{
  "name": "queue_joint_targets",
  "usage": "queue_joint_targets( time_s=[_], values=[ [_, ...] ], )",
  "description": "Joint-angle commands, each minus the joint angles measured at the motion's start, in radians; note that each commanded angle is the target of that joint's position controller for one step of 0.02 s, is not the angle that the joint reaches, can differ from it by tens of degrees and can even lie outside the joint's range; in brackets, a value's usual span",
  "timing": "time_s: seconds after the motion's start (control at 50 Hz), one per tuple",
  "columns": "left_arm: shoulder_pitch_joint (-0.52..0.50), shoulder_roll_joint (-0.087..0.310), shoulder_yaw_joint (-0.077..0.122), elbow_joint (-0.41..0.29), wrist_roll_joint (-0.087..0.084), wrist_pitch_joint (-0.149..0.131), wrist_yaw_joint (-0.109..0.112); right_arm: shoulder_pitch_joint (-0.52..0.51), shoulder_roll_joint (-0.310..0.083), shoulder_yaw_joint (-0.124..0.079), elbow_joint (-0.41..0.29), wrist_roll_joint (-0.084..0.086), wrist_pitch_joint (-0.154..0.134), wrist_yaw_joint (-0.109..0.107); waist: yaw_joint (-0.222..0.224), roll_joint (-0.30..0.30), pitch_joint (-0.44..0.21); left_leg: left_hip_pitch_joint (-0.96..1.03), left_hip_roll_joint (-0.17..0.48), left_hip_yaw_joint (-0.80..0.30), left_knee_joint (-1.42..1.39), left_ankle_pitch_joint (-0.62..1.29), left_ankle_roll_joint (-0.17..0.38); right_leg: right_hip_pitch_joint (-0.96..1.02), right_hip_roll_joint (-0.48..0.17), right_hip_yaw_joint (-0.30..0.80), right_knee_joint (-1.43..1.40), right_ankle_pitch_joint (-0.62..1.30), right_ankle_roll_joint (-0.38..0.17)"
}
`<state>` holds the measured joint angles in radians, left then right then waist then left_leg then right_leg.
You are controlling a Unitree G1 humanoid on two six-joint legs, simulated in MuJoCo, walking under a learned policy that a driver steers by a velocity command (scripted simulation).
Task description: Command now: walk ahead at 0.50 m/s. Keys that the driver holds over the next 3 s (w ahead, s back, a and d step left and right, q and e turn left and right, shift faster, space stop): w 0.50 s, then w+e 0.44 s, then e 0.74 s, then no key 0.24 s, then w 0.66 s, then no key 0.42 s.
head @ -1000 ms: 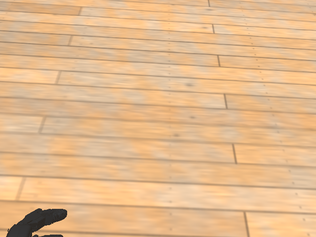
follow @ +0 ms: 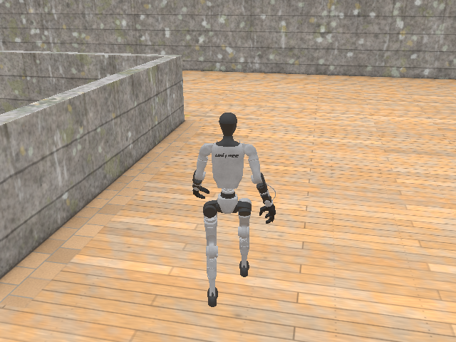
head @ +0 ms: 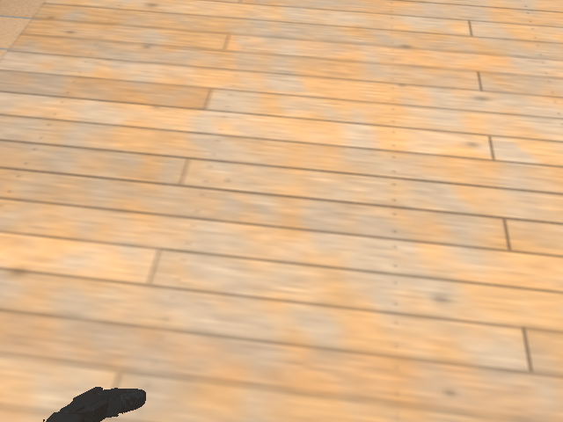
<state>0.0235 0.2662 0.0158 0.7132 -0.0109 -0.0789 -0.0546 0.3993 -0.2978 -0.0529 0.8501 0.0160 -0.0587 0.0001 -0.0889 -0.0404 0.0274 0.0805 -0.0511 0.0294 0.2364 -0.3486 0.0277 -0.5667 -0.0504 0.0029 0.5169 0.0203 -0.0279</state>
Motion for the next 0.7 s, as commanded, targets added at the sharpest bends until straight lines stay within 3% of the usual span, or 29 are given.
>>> queue_joint_targets(
  time_s=[0.02,0.04,0.06,0.08,0.1,0.12,0.14,0.16,0.18,0.24,0.3,0.36,0.42,0.48,0.52,0.54,0.56,0.58,0.6,0.62,0.64,0.66,0.68,0.7],
  values=[
    [0.055,0.144,0.051,-0.048,0.002,-0.018,0.001,-0.018,-0.190,-0.047,-0.032,0.001,0.009,-0.012,0.110,0.123,-0.043,0.014,0.279,-0.102,0.157,0.809,0.120,0.147,0.050,-0.046,-0.036,-0.082,-0.055],
    [0.211,0.192,0.075,-0.003,0.004,-0.017,0.012,-0.021,-0.169,-0.036,-0.038,-0.006,0.014,-0.016,0.181,0.108,-0.153,-0.063,0.227,-0.064,0.346,0.844,0.089,0.385,0.045,-0.044,-0.024,-0.047,-0.088],
    [0.374,0.275,0.096,0.023,0.013,-0.010,0.022,0.028,-0.109,-0.012,-0.063,-0.033,0.007,-0.017,0.212,-0.031,-0.317,-0.326,0.150,-0.026,0.682,0.518,0.048,0.742,-0.163,0.199,0.040,0.000,-0.172],
    [0.409,0.295,0.099,0.044,0.006,-0.005,0.016,0.141,-0.005,0.017,-0.058,-0.019,-0.014,-0.005,0.158,-0.258,-0.431,-0.672,-0.026,-0.087,0.969,-0.212,-0.007,0.994,-0.335,0.671,-0.117,-0.285,-0.308],
    [0.393,0.202,0.074,0.038,-0.007,-0.005,0.018,0.039,-0.122,-0.008,-0.058,0.009,-0.032,0.002,0.205,-0.137,-0.349,-0.784,0.025,-0.185,1.060,-0.233,0.006,0.942,-0.311,0.690,-0.202,-0.438,-0.268],
    [0.315,0.178,0.065,0.029,-0.005,-0.005,0.023,-0.063,-0.156,-0.020,-0.094,0.030,-0.042,0.006,0.190,-0.088,-0.197,-0.836,0.076,-0.148,1.048,-0.139,0.015,0.805,-0.285,0.551,-0.229,-0.402,-0.230],
    [0.253,0.162,0.059,0.020,0.004,-0.006,0.023,-0.115,-0.145,-0.016,-0.104,0.020,-0.046,0.001,0.162,-0.007,-0.113,-0.809,0.123,-0.118,1.005,-0.050,0.012,0.662,-0.251,0.449,-0.253,-0.285,-0.216],
    [0.214,0.142,0.054,0.016,0.014,-0.009,0.022,-0.127,-0.133,-0.020,-0.106,0.004,-0.043,-0.002,0.131,0.000,-0.067,-0.768,0.154,-0.113,0.949,0.009,0.005,0.556,-0.219,0.374,-0.277,-0.175,-0.213],
    [0.196,0.124,0.049,0.014,0.024,-0.014,0.021,-0.102,-0.117,-0.020,-0.099,-0.002,-0.035,-0.001,0.101,-0.023,-0.066,-0.704,0.176,-0.120,0.921,0.046,-0.001,0.494,-0.192,0.323,-0.302,-0.112,-0.207],
    [0.199,0.132,0.053,0.036,0.011,-0.029,0.022,-0.088,-0.071,-0.011,-0.093,-0.007,-0.010,-0.006,0.073,-0.029,-0.044,-0.675,0.193,-0.101,0.837,0.086,-0.030,0.412,-0.172,0.220,-0.365,-0.005,-0.226],
    [0.233,0.160,0.061,0.062,0.009,-0.025,0.035,-0.194,-0.057,-0.004,-0.127,-0.016,-0.008,-0.006,0.095,-0.010,-0.002,-0.737,0.198,-0.088,0.667,0.237,-0.055,0.415,-0.152,0.143,-0.396,0.050,-0.217],
    [0.269,0.175,0.063,0.081,0.003,-0.016,0.044,-0.298,-0.033,0.007,-0.149,-0.012,-0.021,0.007,0.133,-0.009,0.018,-0.690,0.167,-0.057,0.456,0.407,-0.052,0.414,-0.112,0.067,-0.403,0.042,-0.180],
    [0.336,0.192,0.067,0.116,-0.006,-0.005,0.048,-0.393,-0.034,0.011,-0.177,-0.002,-0.030,0.021,0.170,-0.007,0.037,-0.675,0.140,-0.042,0.347,0.460,-0.045,0.475,-0.139,0.067,-0.391,0.008,-0.177],
    [0.363,0.200,0.072,0.143,-0.011,0.013,0.053,-0.443,-0.052,0.007,-0.203,0.001,-0.036,0.038,0.167,-0.015,0.048,-0.703,0.129,-0.056,0.284,0.390,-0.013,0.590,-0.192,0.085,-0.339,0.053,-0.162],
    [0.362,0.208,0.077,0.151,-0.013,0.024,0.059,-0.418,-0.074,-0.002,-0.201,-0.002,-0.039,0.043,0.139,-0.026,0.030,-0.644,0.112,-0.052,0.259,0.313,0.012,0.634,-0.210,0.102,-0.278,0.148,-0.145],
    [0.345,0.216,0.079,0.150,-0.014,0.029,0.061,-0.356,-0.095,-0.013,-0.187,-0.004,-0.042,0.041,0.096,-0.035,-0.005,-0.546,0.087,-0.033,0.241,0.282,0.028,0.631,-0.198,0.101,-0.204,0.276,-0.133],
    [0.330,0.204,0.073,0.146,-0.010,0.034,0.062,-0.218,-0.133,-0.036,-0.146,-0.007,-0.043,0.034,0.023,-0.021,-0.089,-0.346,0.065,-0.012,0.216,0.295,0.054,0.587,-0.149,0.072,-0.047,0.366,-0.108],
    [0.329,0.156,0.051,0.122,0.007,0.033,0.062,-0.040,-0.197,-0.058,-0.109,-0.020,-0.042,0.023,-0.048,0.037,-0.240,-0.040,0.188,-0.128,0.269,0.319,0.107,0.413,-0.092,0.039,0.216,0.197,-0.075],
    [0.461,0.035,0.016,0.105,0.006,0.014,0.056,0.037,-0.284,-0.081,-0.089,-0.026,-0.032,0.018,-0.002,0.281,-0.386,0.336,0.440,-0.565,0.210,0.109,0.251,-0.003,0.082,-0.015,0.594,-0.327,0.001],
    [0.418,0.108,0.032,0.122,-0.012,0.000,0.054,0.044,-0.184,-0.055,-0.095,-0.018,-0.030,0.018,-0.038,0.259,-0.401,0.306,0.460,-0.717,0.094,-0.024,0.245,-0.107,0.078,0.126,0.729,-0.596,-0.002],
    [0.337,0.179,0.056,0.092,-0.040,-0.008,0.051,-0.027,-0.142,-0.039,-0.098,-0.015,-0.032,0.016,-0.029,0.205,-0.237,0.177,0.433,-0.571,0.064,-0.051,0.198,-0.176,0.028,0.136,0.769,-0.532,-0.014],
    [0.285,0.175,0.057,0.078,-0.040,-0.008,0.055,-0.098,-0.117,-0.031,-0.105,-0.017,-0.034,0.014,0.002,0.156,-0.151,0.044,0.398,-0.452,0.035,0.010,0.174,-0.161,-0.022,0.106,0.741,-0.446,-0.014],
    [0.263,0.164,0.061,0.076,-0.027,-0.002,0.058,-0.154,-0.083,-0.023,-0.102,-0.019,-0.039,0.017,0.029,0.132,-0.079,-0.070,0.361,-0.359,-0.006,0.082,0.163,-0.135,-0.050,0.101,0.687,-0.382,-0.008],
    [0.289,0.149,0.067,0.085,-0.023,0.011,0.060,-0.189,-0.063,-0.018,-0.100,-0.027,-0.049,0.017,0.064,0.159,-0.058,-0.147,0.333,-0.280,-0.038,0.145,0.147,-0.070,-0.079,0.112,0.652,-0.331,-0.004]
  ],
)
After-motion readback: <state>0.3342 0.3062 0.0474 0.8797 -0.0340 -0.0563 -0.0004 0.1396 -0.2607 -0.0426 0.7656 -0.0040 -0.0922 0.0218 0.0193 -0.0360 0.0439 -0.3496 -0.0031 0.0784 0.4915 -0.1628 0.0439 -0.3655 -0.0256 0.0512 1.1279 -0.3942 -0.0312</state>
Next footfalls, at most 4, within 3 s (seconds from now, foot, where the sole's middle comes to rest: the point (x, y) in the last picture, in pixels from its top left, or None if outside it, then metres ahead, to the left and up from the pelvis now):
0.04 right None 0.21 -0.12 -0.77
0.58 left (219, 407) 0.51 0.12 -0.77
1.10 right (321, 304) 0.76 -0.15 -0.77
1.60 left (250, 269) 0.88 0.03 -0.77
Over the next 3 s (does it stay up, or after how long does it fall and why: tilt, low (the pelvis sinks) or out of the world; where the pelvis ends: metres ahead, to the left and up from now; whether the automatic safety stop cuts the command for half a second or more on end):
stays up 1.01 -0.26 0.00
